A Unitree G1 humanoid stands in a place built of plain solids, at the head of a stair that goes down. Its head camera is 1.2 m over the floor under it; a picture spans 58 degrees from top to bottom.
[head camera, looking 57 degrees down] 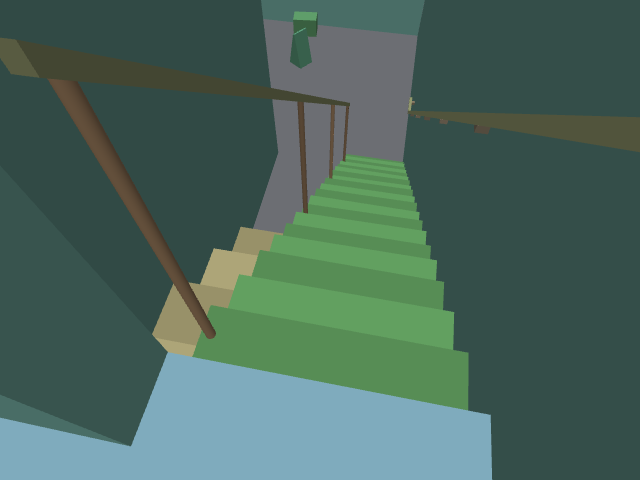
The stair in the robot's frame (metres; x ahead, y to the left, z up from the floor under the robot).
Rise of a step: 0.20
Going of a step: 0.23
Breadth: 0.89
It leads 11 degrees to the right of straight ahead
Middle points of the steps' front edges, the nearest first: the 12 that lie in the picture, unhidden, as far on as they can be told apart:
0.32 -0.01 0.00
0.55 -0.05 -0.20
0.78 -0.10 -0.40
1.03 -0.14 -0.60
1.25 -0.19 -0.79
1.47 -0.23 -1.00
1.70 -0.27 -1.19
1.94 -0.32 -1.40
2.16 -0.36 -1.58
2.40 -0.41 -1.78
2.63 -0.45 -1.98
2.87 -0.50 -2.17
